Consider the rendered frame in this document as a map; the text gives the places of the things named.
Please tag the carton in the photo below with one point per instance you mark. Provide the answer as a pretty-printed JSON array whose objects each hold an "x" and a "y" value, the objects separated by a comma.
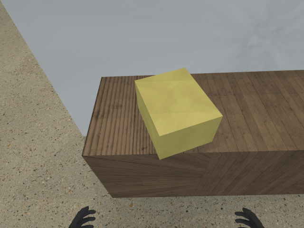
[{"x": 177, "y": 113}]

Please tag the left robot hand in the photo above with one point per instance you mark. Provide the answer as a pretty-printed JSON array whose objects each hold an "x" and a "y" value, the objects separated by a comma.
[{"x": 79, "y": 220}]

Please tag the pedestal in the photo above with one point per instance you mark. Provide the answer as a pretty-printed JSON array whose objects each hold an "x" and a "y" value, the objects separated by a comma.
[{"x": 258, "y": 148}]

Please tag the right robot hand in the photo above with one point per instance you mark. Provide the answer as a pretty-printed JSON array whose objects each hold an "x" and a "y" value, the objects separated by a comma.
[{"x": 252, "y": 221}]

